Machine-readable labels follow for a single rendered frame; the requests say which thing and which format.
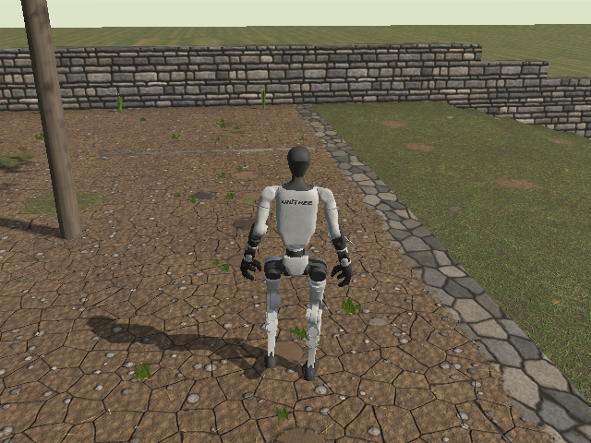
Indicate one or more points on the robot left forearm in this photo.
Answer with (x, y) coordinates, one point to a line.
(252, 245)

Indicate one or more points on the left robot upper arm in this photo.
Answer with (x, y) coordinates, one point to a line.
(268, 194)

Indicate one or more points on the left robot shin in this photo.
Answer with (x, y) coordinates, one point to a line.
(271, 325)

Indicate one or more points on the robot right hand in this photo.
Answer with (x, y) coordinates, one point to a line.
(346, 272)

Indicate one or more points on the robot left hand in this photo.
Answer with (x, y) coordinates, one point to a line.
(246, 265)

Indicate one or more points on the robot left foot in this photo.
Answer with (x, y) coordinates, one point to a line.
(270, 361)

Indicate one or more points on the right robot upper arm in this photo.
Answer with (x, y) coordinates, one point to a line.
(330, 211)

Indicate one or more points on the robot right forearm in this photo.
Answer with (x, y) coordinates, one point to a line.
(341, 249)

